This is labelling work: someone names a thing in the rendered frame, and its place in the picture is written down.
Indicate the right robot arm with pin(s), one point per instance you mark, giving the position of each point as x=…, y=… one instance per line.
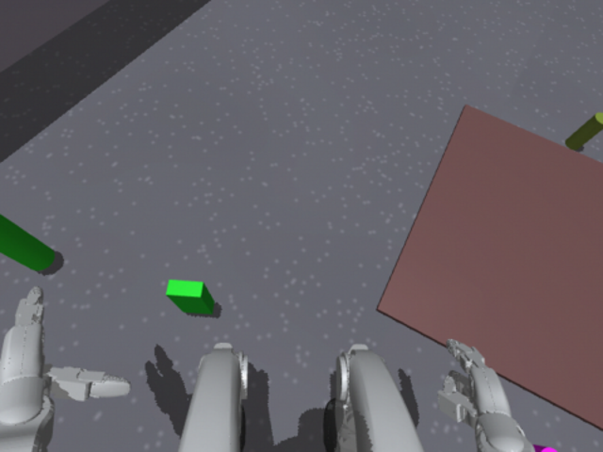
x=498, y=432

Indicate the left robot hand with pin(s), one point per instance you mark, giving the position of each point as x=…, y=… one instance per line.
x=22, y=356

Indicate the right robot hand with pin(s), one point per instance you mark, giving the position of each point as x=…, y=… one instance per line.
x=480, y=394

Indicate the left robot arm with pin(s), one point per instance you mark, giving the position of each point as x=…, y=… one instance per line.
x=26, y=415

